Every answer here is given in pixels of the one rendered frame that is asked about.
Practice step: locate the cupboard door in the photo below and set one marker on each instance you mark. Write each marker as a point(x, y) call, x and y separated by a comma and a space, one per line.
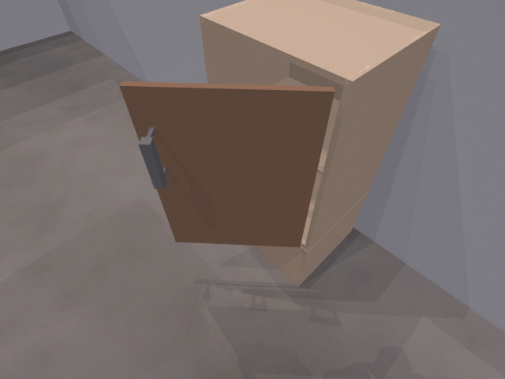
point(241, 158)

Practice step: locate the handle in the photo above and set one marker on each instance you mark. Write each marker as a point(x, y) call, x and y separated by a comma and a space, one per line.
point(151, 158)

